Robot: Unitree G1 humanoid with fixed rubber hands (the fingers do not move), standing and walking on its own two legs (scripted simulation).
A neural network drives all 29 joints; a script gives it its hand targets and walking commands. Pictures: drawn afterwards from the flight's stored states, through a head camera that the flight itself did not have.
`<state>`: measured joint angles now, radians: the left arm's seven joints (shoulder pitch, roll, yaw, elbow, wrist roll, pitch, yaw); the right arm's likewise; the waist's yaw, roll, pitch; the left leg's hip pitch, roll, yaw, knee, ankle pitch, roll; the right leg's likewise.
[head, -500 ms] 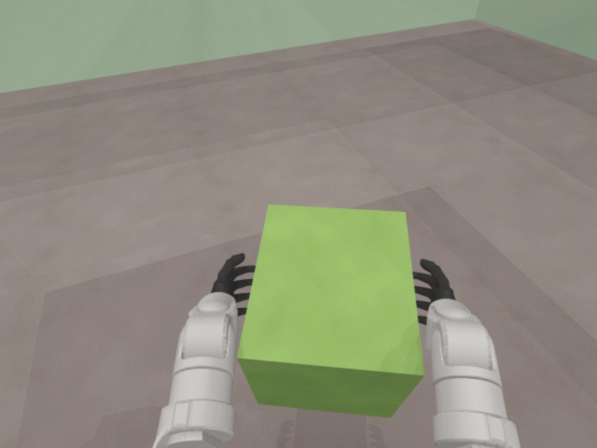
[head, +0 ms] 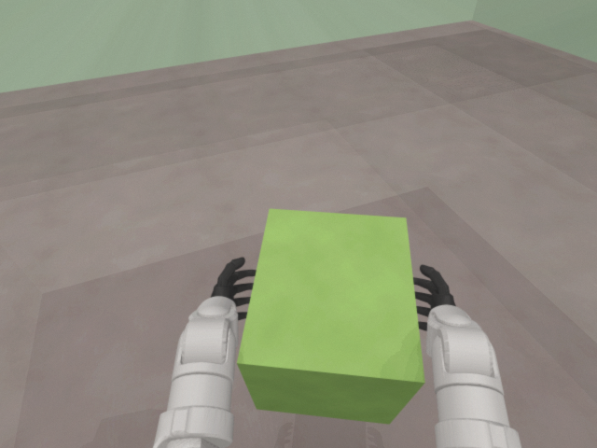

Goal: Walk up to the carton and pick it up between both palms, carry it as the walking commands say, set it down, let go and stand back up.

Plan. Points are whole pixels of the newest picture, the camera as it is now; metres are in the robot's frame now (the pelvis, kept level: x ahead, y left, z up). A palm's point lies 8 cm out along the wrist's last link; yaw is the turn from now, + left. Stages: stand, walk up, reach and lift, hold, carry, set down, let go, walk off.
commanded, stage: hold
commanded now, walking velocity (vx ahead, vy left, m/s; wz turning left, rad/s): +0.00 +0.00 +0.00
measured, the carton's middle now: (329, 316) +0.33 -0.01 -0.02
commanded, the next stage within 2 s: carry in 1.22 s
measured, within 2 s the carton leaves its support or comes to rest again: neither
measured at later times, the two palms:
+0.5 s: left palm (221, 312) +0.28 +0.15 +0.05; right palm (443, 318) +0.28 -0.16 +0.05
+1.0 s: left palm (220, 311) +0.28 +0.15 +0.04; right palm (437, 315) +0.29 -0.15 +0.04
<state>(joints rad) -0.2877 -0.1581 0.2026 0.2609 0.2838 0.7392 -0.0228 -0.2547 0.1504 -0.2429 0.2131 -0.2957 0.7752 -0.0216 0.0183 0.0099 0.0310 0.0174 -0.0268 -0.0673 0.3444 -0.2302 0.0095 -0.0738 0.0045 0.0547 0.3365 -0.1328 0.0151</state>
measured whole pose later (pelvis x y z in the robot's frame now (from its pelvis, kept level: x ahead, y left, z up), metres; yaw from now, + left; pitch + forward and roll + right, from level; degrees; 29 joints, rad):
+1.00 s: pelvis +0.01 +0.00 +0.00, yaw +1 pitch -7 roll +0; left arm -0.25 -0.15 0.20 0.25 0.28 0.74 -0.03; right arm -0.24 0.15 -0.22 0.23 -0.29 0.78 -0.02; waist 0.02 0.01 0.01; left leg 0.02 -0.02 -0.08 0.33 -0.23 0.00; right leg -0.06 0.01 0.04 0.31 -0.13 0.01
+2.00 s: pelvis +0.29 +0.04 +0.00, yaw -4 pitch +7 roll -2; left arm -0.18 -0.14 0.09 -0.31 0.11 1.20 0.08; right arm -0.15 0.13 -0.14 -0.34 -0.12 1.22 -0.10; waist -0.02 0.01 -0.09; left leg -0.31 0.06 0.22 0.44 -0.24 0.07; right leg -0.48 -0.04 -0.11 1.10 -0.43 0.01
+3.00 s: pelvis +0.57 +0.12 -0.01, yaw -1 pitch +2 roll -2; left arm -0.18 -0.14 0.02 -0.34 0.11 1.16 0.11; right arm -0.12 0.13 -0.17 -0.39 -0.11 1.16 -0.08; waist 0.03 -0.05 0.02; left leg -0.19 -0.02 0.17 0.94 -0.37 -0.02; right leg -0.32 0.03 -0.32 0.46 -0.09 -0.11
